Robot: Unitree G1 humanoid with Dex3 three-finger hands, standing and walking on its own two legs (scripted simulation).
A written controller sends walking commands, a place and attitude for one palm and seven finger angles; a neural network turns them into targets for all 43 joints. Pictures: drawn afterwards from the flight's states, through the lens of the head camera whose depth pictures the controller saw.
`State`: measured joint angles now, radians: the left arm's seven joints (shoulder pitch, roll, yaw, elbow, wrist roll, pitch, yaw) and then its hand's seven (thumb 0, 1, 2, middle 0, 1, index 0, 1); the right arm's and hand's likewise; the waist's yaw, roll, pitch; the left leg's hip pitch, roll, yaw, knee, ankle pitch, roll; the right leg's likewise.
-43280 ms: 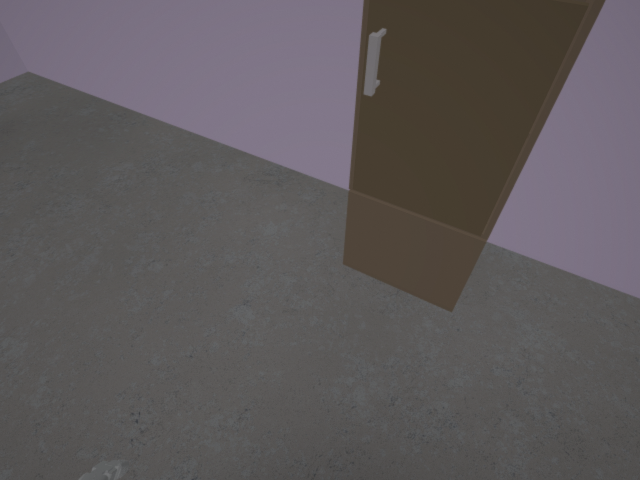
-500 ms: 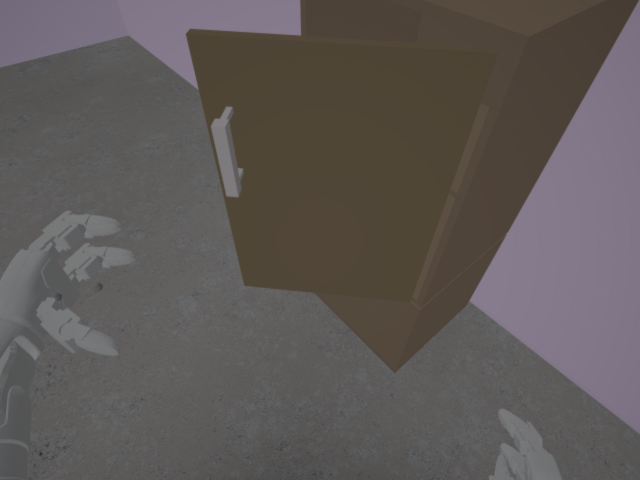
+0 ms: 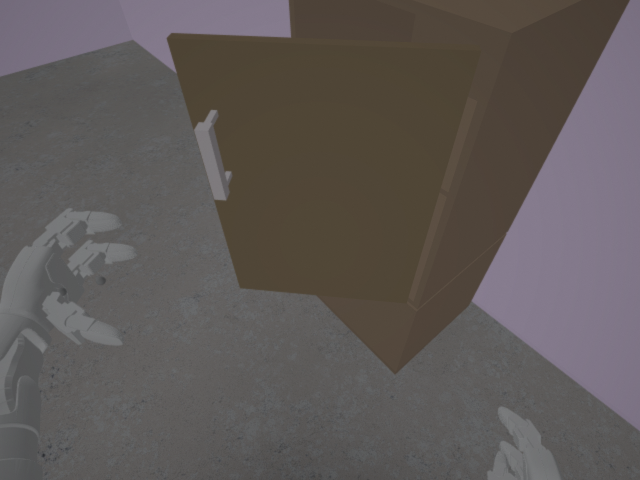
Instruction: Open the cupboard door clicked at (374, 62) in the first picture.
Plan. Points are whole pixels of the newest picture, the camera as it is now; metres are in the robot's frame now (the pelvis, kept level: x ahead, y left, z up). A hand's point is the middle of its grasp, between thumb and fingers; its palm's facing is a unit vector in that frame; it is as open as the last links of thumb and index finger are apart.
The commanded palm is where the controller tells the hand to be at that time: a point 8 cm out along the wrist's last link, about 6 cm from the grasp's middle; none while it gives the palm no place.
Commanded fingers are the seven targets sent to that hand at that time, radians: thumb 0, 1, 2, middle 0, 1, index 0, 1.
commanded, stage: move the hooked fingers beside the handle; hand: left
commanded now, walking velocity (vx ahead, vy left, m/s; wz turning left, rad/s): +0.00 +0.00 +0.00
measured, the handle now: (217, 156) +0.56 +0.21 +0.10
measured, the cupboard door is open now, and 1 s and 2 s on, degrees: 43 43 43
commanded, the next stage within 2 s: none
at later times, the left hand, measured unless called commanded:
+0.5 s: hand (126, 233) +0.38 +0.28 +0.11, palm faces -0.04 -1.00 +0.00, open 14.0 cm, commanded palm +0.36 +0.33 +0.11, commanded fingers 0.00 -0.50 0.30 -0.30 -1.20 -0.30 -1.20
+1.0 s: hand (150, 197) +0.45 +0.27 +0.11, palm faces -0.03 -1.00 +0.01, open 14.0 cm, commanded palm +0.43 +0.33 +0.11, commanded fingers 0.00 -0.50 0.30 -0.30 -1.20 -0.30 -1.20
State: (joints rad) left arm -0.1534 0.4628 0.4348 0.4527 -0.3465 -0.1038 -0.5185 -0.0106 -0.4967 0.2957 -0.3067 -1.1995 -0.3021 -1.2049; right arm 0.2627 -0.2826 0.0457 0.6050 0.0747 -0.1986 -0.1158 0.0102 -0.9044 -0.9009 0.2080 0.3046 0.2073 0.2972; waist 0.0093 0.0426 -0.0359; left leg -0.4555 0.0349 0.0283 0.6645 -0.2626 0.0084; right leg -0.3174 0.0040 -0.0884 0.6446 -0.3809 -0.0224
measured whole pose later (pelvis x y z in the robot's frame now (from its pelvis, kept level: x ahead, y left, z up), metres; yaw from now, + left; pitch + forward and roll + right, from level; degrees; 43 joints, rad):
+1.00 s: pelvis +0.00 +0.03 -0.01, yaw -2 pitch +11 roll -2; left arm -0.71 0.58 0.44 1.03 -0.20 -0.25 -0.47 -0.01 -0.50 0.30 -0.30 -1.20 -0.30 -1.20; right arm 0.36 -0.29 0.04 0.64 0.04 -0.04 -0.08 0.01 -0.90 -0.90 0.21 0.30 0.21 0.30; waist -0.09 0.01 -0.06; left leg -0.64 0.04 0.06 0.75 -0.30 0.04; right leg -0.50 0.00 -0.05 0.71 -0.39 0.01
